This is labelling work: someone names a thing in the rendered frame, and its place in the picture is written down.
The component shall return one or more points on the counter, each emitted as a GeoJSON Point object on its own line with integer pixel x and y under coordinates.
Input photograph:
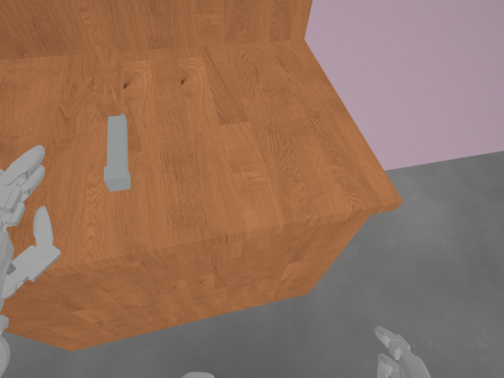
{"type": "Point", "coordinates": [248, 174]}

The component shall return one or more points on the right robot hand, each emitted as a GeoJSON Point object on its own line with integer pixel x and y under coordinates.
{"type": "Point", "coordinates": [410, 366]}

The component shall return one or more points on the left robot hand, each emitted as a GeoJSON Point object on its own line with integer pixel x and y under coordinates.
{"type": "Point", "coordinates": [16, 185]}

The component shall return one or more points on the tap lever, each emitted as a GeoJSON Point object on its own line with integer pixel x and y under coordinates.
{"type": "Point", "coordinates": [116, 174]}

